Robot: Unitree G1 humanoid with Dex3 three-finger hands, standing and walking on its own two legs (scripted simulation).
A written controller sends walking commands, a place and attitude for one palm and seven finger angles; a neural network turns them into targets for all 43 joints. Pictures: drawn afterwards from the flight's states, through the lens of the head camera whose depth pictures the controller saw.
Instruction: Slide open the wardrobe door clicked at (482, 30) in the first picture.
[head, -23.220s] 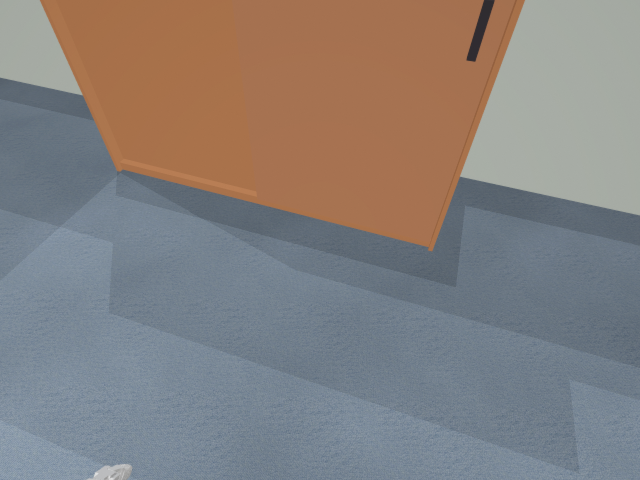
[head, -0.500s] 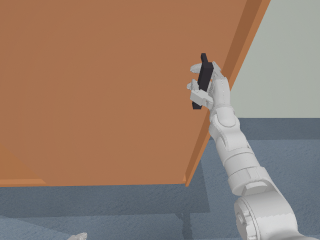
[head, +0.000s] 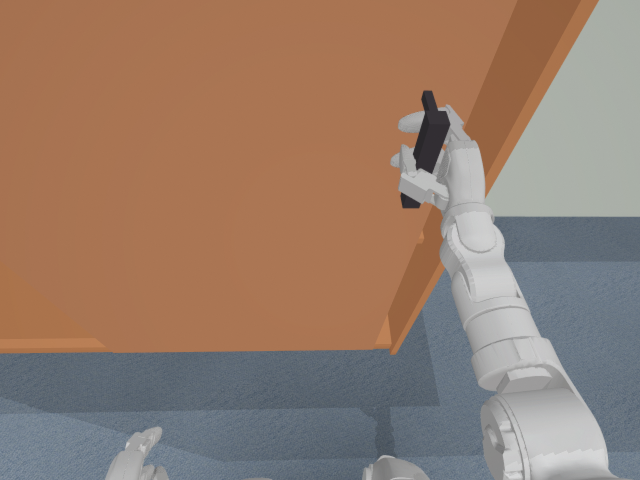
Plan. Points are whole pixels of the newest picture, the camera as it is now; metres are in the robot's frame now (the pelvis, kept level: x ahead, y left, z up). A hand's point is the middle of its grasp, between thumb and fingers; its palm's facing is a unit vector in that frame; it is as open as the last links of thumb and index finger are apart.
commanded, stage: step sideways, sliding the door along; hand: right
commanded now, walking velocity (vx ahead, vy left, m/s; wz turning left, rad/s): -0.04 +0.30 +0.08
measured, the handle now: (419, 152) +0.48 -0.10 +0.13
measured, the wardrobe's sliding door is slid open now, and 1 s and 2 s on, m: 0.06 0.28 0.62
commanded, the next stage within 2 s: none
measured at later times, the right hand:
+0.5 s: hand (369, 171) +0.44 -0.03 +0.13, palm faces +0.26 +0.96 -0.11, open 6.0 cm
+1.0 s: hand (213, 172) +0.43 +0.15 +0.13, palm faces +0.23 +0.97 -0.07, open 6.0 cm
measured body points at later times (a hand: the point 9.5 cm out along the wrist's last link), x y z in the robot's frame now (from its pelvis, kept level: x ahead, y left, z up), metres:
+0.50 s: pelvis +0.02 +0.14 -0.01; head +0.12 +0.15 +0.43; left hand +0.22 +0.36 -0.15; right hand +0.42 -0.08 +0.14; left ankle +0.05 +0.30 -0.73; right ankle +0.01 -0.02 -0.69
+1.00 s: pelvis +0.07 +0.30 +0.00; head +0.19 +0.32 +0.44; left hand +0.32 +0.49 -0.11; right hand +0.41 +0.10 +0.14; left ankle +0.12 +0.41 -0.72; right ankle +0.03 +0.16 -0.68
